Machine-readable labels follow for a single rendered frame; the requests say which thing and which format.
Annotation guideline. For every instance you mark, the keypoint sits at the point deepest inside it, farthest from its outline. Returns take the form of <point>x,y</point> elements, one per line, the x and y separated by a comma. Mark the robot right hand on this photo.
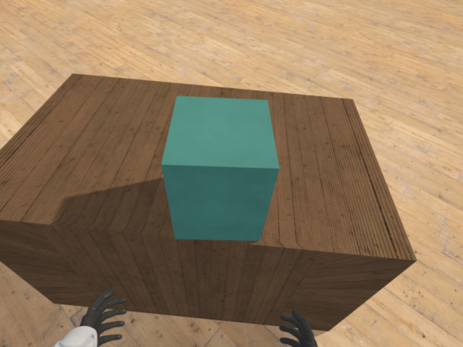
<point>304,333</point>

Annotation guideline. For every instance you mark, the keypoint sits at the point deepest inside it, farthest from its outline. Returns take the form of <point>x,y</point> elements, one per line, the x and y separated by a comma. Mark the robot left hand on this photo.
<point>96,315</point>

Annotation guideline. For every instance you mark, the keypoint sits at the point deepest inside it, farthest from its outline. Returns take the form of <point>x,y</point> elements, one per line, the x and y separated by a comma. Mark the robot left forearm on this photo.
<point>82,336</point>

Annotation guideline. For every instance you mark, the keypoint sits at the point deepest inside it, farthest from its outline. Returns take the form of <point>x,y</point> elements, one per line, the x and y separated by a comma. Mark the pedestal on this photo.
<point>84,209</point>

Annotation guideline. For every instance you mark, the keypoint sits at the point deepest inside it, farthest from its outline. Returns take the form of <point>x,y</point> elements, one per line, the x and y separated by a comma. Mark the carton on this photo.
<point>219,168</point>

